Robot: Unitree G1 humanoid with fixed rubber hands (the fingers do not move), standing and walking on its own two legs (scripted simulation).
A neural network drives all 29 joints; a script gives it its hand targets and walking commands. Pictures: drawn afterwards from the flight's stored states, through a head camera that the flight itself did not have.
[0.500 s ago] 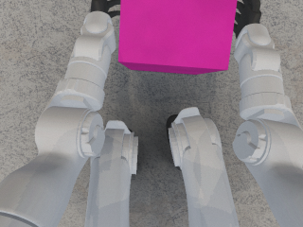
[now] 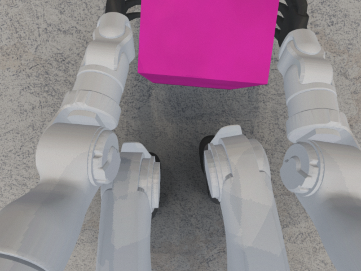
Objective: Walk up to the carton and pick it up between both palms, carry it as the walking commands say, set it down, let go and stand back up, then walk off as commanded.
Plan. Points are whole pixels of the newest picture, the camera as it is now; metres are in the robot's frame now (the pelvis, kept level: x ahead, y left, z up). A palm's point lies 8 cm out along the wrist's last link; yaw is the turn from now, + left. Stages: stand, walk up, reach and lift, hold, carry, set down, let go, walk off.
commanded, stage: set down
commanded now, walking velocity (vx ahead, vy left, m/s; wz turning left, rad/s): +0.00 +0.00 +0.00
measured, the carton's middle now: (200, 34) +0.51 -0.10 -0.24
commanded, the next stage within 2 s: none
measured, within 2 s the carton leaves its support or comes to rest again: neither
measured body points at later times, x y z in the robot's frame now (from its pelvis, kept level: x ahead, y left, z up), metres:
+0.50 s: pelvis +0.00 +0.00 -0.01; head +0.35 -0.04 +0.26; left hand +0.55 +0.05 -0.18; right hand +0.49 -0.25 -0.18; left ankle +0.10 +0.10 -0.34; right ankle +0.12 -0.11 -0.34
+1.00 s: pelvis -0.01 -0.01 +0.00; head +0.35 -0.04 +0.25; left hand +0.55 +0.07 -0.19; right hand +0.48 -0.30 -0.19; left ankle +0.09 +0.10 -0.34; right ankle +0.12 -0.11 -0.34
